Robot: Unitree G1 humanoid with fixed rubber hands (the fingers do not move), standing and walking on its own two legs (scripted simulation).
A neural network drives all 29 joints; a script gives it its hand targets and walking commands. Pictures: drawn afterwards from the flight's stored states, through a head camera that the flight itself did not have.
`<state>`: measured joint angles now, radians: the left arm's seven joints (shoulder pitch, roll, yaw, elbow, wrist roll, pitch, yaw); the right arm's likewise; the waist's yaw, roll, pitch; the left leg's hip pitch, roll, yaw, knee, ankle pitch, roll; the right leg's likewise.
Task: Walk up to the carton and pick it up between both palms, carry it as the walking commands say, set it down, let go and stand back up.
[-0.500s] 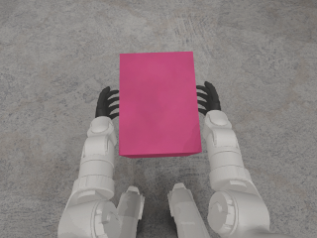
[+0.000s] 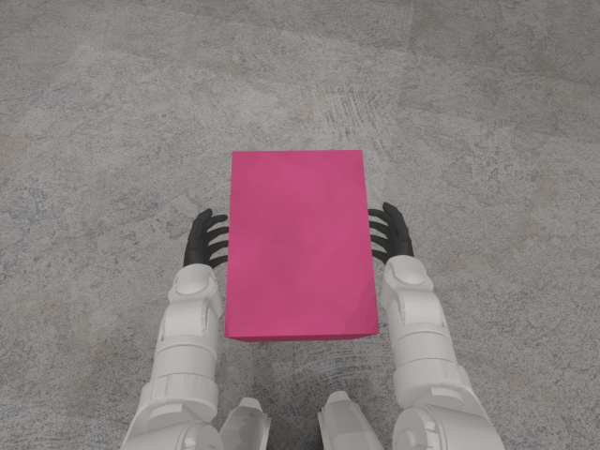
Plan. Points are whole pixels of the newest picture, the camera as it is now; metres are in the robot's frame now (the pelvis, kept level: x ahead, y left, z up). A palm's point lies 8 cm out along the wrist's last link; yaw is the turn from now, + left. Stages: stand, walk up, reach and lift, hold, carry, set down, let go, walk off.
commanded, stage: reach and lift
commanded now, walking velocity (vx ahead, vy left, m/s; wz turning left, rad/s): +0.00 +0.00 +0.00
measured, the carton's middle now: (298, 255) +0.41 +0.00 -0.11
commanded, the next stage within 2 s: none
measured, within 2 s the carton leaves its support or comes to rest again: neither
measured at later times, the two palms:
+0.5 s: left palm (180, 257) +0.35 +0.14 +0.04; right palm (411, 252) +0.36 -0.14 +0.03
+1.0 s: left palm (154, 246) +0.34 +0.14 +0.11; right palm (430, 243) +0.34 -0.13 +0.10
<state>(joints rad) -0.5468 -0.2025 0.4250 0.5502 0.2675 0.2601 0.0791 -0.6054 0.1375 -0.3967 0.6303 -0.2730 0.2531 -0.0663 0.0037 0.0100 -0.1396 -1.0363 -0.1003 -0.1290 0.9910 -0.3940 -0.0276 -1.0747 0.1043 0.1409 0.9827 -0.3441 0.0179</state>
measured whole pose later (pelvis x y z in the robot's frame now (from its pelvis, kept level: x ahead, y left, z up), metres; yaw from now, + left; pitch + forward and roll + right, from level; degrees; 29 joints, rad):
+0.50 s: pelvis +0.01 +0.00 +0.05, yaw +0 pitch +15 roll +1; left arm -0.45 -0.22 0.39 0.52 0.30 0.34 0.06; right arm -0.48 0.18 -0.38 0.56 -0.31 0.32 -0.07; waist 0.02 0.01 -0.10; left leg -0.65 -0.08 -0.14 0.67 -0.28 -0.02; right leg -0.69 0.08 0.15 0.68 -0.24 0.01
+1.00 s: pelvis +0.02 +0.00 +0.08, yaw +1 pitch +1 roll +0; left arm -0.39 -0.19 0.32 0.46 0.31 0.54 0.04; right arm -0.39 0.19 -0.32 0.48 -0.31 0.53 -0.08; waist 0.01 0.01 -0.05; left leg -0.25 -0.06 -0.16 0.46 -0.23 -0.01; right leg -0.28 0.06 0.13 0.47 -0.20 -0.01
